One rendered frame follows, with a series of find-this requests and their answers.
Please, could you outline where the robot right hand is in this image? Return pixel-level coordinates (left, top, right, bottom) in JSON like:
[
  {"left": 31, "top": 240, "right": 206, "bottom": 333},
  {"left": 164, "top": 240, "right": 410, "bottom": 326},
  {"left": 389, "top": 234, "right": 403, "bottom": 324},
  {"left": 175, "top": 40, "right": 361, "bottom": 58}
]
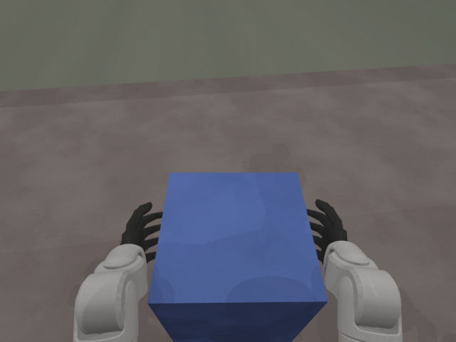
[{"left": 306, "top": 199, "right": 348, "bottom": 264}]

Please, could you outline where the right robot forearm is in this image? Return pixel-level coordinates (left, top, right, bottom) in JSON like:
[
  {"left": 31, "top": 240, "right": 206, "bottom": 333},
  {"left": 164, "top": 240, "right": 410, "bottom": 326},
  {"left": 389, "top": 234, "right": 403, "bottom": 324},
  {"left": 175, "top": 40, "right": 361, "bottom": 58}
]
[{"left": 323, "top": 241, "right": 403, "bottom": 342}]

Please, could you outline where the left robot forearm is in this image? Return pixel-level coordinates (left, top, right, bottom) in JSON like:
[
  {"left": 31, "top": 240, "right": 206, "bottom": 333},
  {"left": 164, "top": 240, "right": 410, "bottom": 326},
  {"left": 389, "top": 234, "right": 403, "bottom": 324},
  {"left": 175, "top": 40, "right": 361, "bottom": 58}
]
[{"left": 73, "top": 244, "right": 148, "bottom": 342}]

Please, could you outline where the carton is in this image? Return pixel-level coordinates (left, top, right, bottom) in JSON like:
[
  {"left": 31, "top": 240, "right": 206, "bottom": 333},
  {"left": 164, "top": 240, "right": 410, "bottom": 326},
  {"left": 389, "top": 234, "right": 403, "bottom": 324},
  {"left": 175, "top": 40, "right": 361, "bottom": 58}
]
[{"left": 147, "top": 172, "right": 328, "bottom": 342}]

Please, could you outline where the robot left hand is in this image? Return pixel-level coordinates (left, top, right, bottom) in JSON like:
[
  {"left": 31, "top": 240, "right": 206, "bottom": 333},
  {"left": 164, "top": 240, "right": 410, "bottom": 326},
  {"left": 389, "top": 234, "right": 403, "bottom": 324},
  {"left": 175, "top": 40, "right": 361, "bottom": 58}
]
[{"left": 120, "top": 202, "right": 163, "bottom": 263}]

